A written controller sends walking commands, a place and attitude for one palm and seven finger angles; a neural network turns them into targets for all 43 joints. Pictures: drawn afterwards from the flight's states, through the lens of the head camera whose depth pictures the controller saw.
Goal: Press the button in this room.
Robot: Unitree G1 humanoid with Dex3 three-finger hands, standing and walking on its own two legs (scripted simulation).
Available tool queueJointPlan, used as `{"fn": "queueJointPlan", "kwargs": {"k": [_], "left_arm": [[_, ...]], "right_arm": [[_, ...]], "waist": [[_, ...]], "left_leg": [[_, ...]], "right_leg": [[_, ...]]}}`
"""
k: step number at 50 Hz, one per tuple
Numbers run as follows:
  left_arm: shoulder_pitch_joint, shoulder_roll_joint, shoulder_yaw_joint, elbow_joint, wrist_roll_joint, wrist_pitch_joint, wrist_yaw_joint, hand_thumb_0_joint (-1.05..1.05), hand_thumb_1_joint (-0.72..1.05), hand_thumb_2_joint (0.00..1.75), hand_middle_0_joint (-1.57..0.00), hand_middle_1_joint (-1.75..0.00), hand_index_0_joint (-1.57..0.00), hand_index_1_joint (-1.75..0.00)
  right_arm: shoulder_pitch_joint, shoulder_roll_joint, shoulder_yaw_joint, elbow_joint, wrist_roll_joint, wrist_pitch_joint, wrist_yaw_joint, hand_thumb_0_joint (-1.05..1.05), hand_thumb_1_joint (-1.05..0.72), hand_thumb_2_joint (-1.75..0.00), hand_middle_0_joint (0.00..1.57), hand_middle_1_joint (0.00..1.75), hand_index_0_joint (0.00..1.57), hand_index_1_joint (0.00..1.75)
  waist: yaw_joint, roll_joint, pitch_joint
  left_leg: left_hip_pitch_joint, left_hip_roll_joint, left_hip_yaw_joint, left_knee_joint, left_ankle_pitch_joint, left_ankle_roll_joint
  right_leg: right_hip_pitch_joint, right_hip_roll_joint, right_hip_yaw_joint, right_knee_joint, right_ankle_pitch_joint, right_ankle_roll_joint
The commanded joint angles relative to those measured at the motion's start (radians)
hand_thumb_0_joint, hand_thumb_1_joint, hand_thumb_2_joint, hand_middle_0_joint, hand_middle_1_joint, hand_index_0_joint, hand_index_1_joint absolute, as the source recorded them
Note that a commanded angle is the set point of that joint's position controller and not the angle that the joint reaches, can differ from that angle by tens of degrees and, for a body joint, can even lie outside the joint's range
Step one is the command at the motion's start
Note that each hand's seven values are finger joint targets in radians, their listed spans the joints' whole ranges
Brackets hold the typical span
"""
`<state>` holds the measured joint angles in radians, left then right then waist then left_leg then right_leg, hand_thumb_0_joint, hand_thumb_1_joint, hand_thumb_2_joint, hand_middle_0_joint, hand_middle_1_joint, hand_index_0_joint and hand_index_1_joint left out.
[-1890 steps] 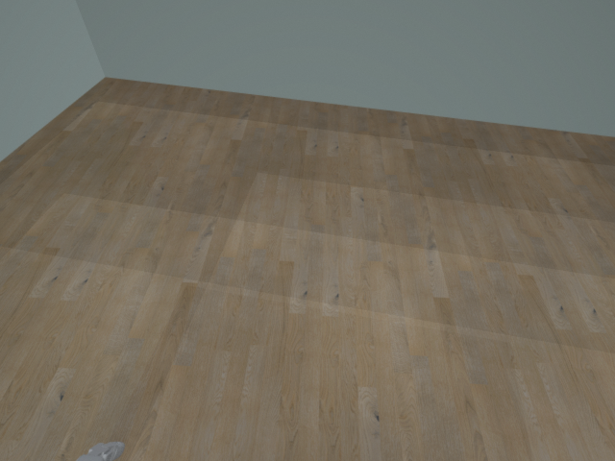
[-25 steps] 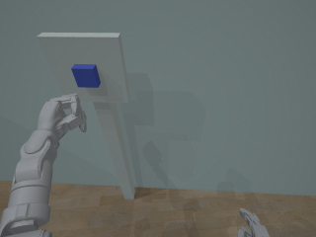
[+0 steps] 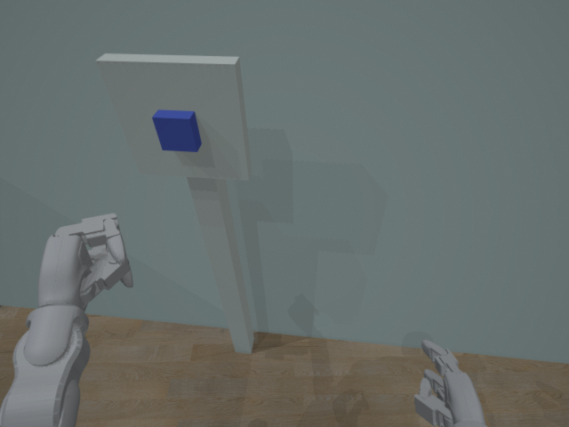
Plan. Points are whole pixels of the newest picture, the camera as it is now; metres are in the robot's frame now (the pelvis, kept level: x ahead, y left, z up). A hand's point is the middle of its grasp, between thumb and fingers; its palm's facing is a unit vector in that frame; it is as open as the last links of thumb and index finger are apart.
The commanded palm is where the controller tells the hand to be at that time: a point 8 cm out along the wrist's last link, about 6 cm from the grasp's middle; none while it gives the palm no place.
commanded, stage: draw the hand back to the body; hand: left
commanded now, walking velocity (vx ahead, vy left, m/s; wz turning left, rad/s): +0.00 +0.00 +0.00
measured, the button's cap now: (178, 130) +0.51 +0.24 +0.18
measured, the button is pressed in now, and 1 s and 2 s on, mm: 0 0 0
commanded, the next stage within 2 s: step back with the hand held close in 0.80 s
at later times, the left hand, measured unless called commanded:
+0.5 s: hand (87, 292) +0.21 +0.25 +0.15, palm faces +0.37 -0.86 -0.34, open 3.1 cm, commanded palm +0.15 +0.29 +0.17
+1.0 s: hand (71, 291) +0.21 +0.26 +0.16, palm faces +0.41 -0.83 -0.37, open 3.1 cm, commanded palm +0.15 +0.30 +0.17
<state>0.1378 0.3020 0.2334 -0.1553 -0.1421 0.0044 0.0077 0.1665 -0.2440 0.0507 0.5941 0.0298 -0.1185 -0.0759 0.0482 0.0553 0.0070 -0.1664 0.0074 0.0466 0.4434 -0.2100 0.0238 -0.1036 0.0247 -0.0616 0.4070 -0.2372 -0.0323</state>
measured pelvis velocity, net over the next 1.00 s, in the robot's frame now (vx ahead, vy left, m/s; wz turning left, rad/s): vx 0.02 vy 0.02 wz -0.01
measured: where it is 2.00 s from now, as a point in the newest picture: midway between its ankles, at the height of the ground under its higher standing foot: outside the picture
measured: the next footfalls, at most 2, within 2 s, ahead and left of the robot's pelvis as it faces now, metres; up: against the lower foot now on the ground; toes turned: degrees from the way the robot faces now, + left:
right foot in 2.00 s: -0.20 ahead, -0.05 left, +0.00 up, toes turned -3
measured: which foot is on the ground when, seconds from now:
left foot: down 0.00-1.00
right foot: down 0.00-1.00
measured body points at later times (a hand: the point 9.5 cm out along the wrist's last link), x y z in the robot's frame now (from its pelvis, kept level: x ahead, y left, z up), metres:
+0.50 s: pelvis +0.02 +0.01 +0.00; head +0.00 +0.00 +0.45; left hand +0.18 +0.29 +0.17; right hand +0.20 -0.21 -0.08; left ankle +0.02 +0.10 -0.74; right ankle +0.00 -0.10 -0.74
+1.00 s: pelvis +0.02 +0.02 +0.00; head +0.00 +0.00 +0.45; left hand +0.18 +0.30 +0.18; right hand +0.21 -0.20 -0.08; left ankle +0.02 +0.10 -0.74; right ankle +0.00 -0.10 -0.74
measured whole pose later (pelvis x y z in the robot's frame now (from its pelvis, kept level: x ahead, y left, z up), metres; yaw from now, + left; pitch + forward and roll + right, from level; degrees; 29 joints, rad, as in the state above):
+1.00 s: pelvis +0.02 +0.02 +0.00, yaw -1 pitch -4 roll -1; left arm 0.52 0.33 0.30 -0.47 -0.07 -0.10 0.10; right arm 0.20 -0.22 0.04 0.59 0.00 -0.04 -0.06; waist 0.06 0.06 0.00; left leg -0.14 0.00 0.06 0.45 -0.25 0.04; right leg -0.06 0.02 -0.05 0.36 -0.24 -0.01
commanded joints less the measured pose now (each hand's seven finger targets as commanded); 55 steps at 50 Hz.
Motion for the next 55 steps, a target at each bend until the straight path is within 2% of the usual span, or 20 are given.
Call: {"fn": "queueJointPlan", "kwargs": {"k": [1, 3, 7, 11, 15, 17, 19, 20, 21, 26, 29, 30, 33, 45, 46, 47, 48, 49, 53, 55], "left_arm": [[-0.211, 0.207, 0.096, -0.318, 0.038, -0.123, 0.084, 0.00, 0.90, 0.90, -1.30, -1.50, -1.30, -1.50], [-0.180, 0.192, 0.088, -0.334, 0.049, -0.134, 0.098, 0.00, 0.90, 0.90, -1.30, -1.50, -1.30, -1.50], [-0.082, 0.159, 0.065, -0.339, 0.059, -0.141, 0.109, 0.00, 0.90, 0.90, -1.30, -1.50, -1.30, -1.50], [0.065, 0.152, 0.080, -0.337, 0.055, -0.141, 0.106, 0.00, 0.90, 0.90, -1.30, -1.50, -1.30, -1.50], [0.166, 0.179, 0.126, -0.401, 0.060, -0.150, 0.103, 0.00, 0.90, 0.90, -1.30, -1.50, -1.30, -1.50], [0.186, 0.176, 0.124, -0.464, 0.063, -0.159, 0.104, 0.00, 0.90, 0.90, -1.30, -1.50, -1.30, -1.50], [0.232, 0.185, 0.143, -0.493, 0.064, -0.163, 0.108, 0.00, 0.90, 0.90, -1.30, -1.50, -1.30, -1.50], [0.262, 0.190, 0.150, -0.486, 0.066, -0.160, 0.108, 0.00, 0.90, 0.90, -1.30, -1.50, -1.30, -1.50], [0.269, 0.176, 0.139, -0.509, 0.066, -0.161, 0.107, 0.00, 0.90, 0.90, -1.30, -1.50, -1.30, -1.50], [0.352, 0.168, 0.141, -0.542, 0.066, -0.158, 0.106, 0.00, 0.90, 0.90, -1.30, -1.50, -1.30, -1.50], [0.316, 0.157, 0.128, -0.532, 0.073, -0.154, 0.112, 0.00, 0.90, 0.90, -1.30, -1.50, -1.30, -1.50], [0.308, 0.156, 0.124, -0.526, 0.074, -0.153, 0.114, 0.00, 0.90, 0.90, -1.30, -1.50, -1.30, -1.50], [0.277, 0.162, 0.125, -0.541, 0.078, -0.153, 0.120, 0.00, 0.90, 0.90, -1.30, -1.50, -1.30, -1.50], [0.318, 0.166, 0.143, -0.525, 0.074, -0.145, 0.118, 0.00, 0.90, 0.90, -1.30, -1.50, -1.30, -1.50], [0.287, 0.181, 0.160, -0.505, 0.072, -0.142, 0.121, 0.00, 0.90, 0.90, -1.30, -1.50, -1.30, -1.50], [0.186, 0.306, 0.280, -0.595, 0.067, -0.180, 0.121, 0.00, 0.90, 0.90, -1.30, -1.50, -1.30, -1.50], [0.299, 0.230, 0.225, -0.501, 0.068, -0.184, 0.112, 0.00, 0.90, 0.90, -1.30, -1.50, -1.30, -1.50], [0.330, 0.197, 0.186, -0.494, 0.077, -0.183, 0.107, 0.00, 0.90, 0.90, -1.30, -1.50, -1.30, -1.50], [0.387, 0.182, 0.164, -0.524, 0.083, -0.195, 0.107, 0.00, 0.90, 0.90, -1.30, -1.50, -1.30, -1.50], [0.423, 0.213, 0.195, -0.553, 0.082, -0.199, 0.113, 0.00, 0.90, 0.90, -1.30, -1.50, -1.30, -1.50]], "right_arm": [[-0.122, -0.101, -0.046, -0.123, -0.017, -0.031, -0.006, 0.00, -0.90, -0.90, 0.20, 0.30, 0.20, 0.30], [-0.122, -0.095, -0.045, -0.116, -0.020, -0.027, -0.007, 0.00, -0.90, -0.90, 0.20, 0.30, 0.20, 0.30], [-0.130, -0.092, -0.045, -0.109, -0.024, -0.017, -0.003, 0.00, -0.90, -0.90, 0.20, 0.30, 0.20, 0.30], [-0.136, -0.095, -0.053, -0.121, -0.026, 0.001, 0.004, 0.00, -0.90, -0.90, 0.20, 0.30, 0.20, 0.30], [-0.136, -0.094, -0.061, -0.130, -0.031, 0.011, 0.011, 0.00, -0.90, -0.90, 0.20, 0.30, 0.20, 0.30], [-0.135, -0.086, -0.060, -0.137, -0.030, 0.013, 0.013, 0.00, -0.90, -0.90, 0.20, 0.30, 0.20, 0.30], [-0.127, -0.084, -0.061, -0.142, -0.032, 0.008, 0.014, 0.00, -0.90, -0.90, 0.20, 0.30, 0.20, 0.30], [-0.129, -0.087, -0.061, -0.141, -0.033, 0.007, 0.014, 0.00, -0.90, -0.90, 0.20, 0.30, 0.20, 0.30], [-0.124, -0.083, -0.062, -0.146, -0.030, 0.008, 0.014, 0.00, -0.90, -0.90, 0.20, 0.30, 0.20, 0.30], [-0.110, -0.085, -0.066, -0.156, -0.029, 0.003, 0.009, 0.00, -0.90, -0.90, 0.20, 0.30, 0.20, 0.30], [-0.104, -0.086, -0.065, -0.149, -0.032, 0.002, 0.008, 0.00, -0.90, -0.90, 0.20, 0.30, 0.20, 0.30], [-0.104, -0.089, -0.067, -0.147, -0.032, 0.000, 0.006, 0.00, -0.90, -0.90, 0.20, 0.30, 0.20, 0.30], [-0.102, -0.086, -0.066, -0.144, -0.032, -0.002, 0.000, 0.00, -0.90, -0.90, 0.20, 0.30, 0.20, 0.30], [-0.108, -0.083, -0.060, -0.147, -0.035, 0.003, 0.007, 0.00, -0.90, -0.90, 0.20, 0.30, 0.20, 0.30], [-0.106, -0.082, -0.059, -0.142, -0.034, 0.008, 0.005, 0.00, -0.90, -0.90, 0.20, 0.30, 0.20, 0.30], [-0.097, -0.106, -0.064, -0.190, -0.022, 0.028, 0.008, 0.00, -0.90, -0.90, 0.20, 0.30, 0.20, 0.30], [-0.091, -0.092, -0.062, -0.172, -0.028, 0.042, 0.004, 0.00, -0.90, -0.90, 0.20, 0.30, 0.20, 0.30], [-0.091, -0.095, -0.065, -0.176, -0.028, 0.051, 0.007, 0.00, -0.90, -0.90, 0.20, 0.30, 0.20, 0.30], [-0.079, -0.109, -0.076, -0.197, -0.025, 0.073, 0.010, 0.00, -0.90, -0.90, 0.20, 0.30, 0.20, 0.30], [-0.081, -0.111, -0.085, -0.209, -0.023, 0.085, 0.006, 0.00, -0.90, -0.90, 0.20, 0.30, 0.20, 0.30]], "waist": [[-0.015, 0.006, -0.129], [-0.014, 0.036, -0.125], [-0.009, 0.036, -0.089], [0.004, -0.062, -0.049], [0.017, -0.048, -0.068], [0.015, 0.002, -0.072], [0.019, 0.008, -0.082], [0.021, -0.019, -0.060], [0.017, 0.014, -0.063], [0.017, 0.000, -0.057], [0.008, -0.008, -0.030], [0.004, -0.049, -0.018], [0.006, 0.024, -0.039], [0.021, -0.004, -0.035], [0.015, 0.001, -0.024], [-0.021, -0.004, 0.038], [-0.026, -0.051, 0.031], [-0.028, -0.055, 0.025], [-0.034, -0.004, -0.080], [-0.030, -0.018, -0.146]], "left_leg": [[0.126, 0.003, -0.038, -0.081, 0.070, 0.015], [0.144, 0.002, -0.040, -0.087, 0.095, 0.012], [0.148, 0.006, -0.049, -0.104, 0.112, 0.007], [0.122, 0.011, -0.051, -0.109, 0.140, 0.012], [0.122, 0.014, -0.047, -0.098, 0.180, 0.010], [0.123, 0.015, -0.049, -0.092, 0.188, 0.004], [0.120, 0.014, -0.050, -0.085, 0.209, 0.002], [0.109, 0.017, -0.052, -0.084, 0.207, 0.002], [0.111, 0.017, -0.051, -0.085, 0.207, 0.000], [0.114, 0.022, -0.049, -0.071, 0.228, 0.000], [0.106, 0.020, -0.053, -0.076, 0.195, -0.001], [0.105, 0.021, -0.055, -0.077, 0.182, 0.002], [0.119, 0.021, -0.059, -0.079, 0.171, 0.001], [0.095, 0.023, -0.065, -0.082, 0.204, -0.007], [0.091, 0.024, -0.065, -0.089, 0.179, -0.009], [0.011, 0.047, -0.081, -0.061, 0.103, 0.022], [0.010, 0.042, -0.089, -0.045, 0.087, 0.026], [0.018, 0.044, -0.084, -0.039, 0.103, 0.026], [0.034, 0.069, -0.080, -0.028, 0.254, 0.021], [0.050, 0.077, -0.079, -0.014, 0.339, 0.022]], "right_leg": [[-0.031, -0.032, 0.075, -0.128, 0.083, 0.014], [-0.019, -0.029, 0.067, -0.127, 0.105, 0.010], [-0.011, -0.025, 0.058, -0.128, 0.109, 0.008], [0.005, -0.024, 0.056, -0.127, 0.134, 0.012], [0.021, -0.022, 0.058, -0.120, 0.171, 0.011], [0.020, -0.025, 0.058, -0.109, 0.177, 0.009], [0.026, -0.024, 0.054, -0.100, 0.197, 0.008], [0.017, -0.018, 0.056, -0.110, 0.192, 0.007], [0.018, -0.023, 0.056, -0.102, 0.190, 0.007], [0.004, -0.020, 0.053, -0.096, 0.206, 0.010], [-0.018, -0.019, 0.049, -0.101, 0.173, 0.011], [-0.026, -0.016, 0.050, -0.112, 0.160, 0.011], [-0.025, -0.022, 0.052, -0.104, 0.142, 0.008], [0.007, -0.015, 0.052, -0.100, 0.173, 0.004], [0.001, -0.018, 0.051, -0.101, 0.152, 0.004], [-0.099, -0.066, 0.149, -0.144, 0.174, 0.011], [-0.115, -0.089, 0.150, -0.152, 0.165, 0.010], [-0.121, -0.095, 0.157, -0.152, 0.179, 0.011], [-0.086, -0.093, 0.124, -0.074, 0.286, 0.021], [-0.060, -0.088, 0.108, -0.037, 0.355, 0.029]]}}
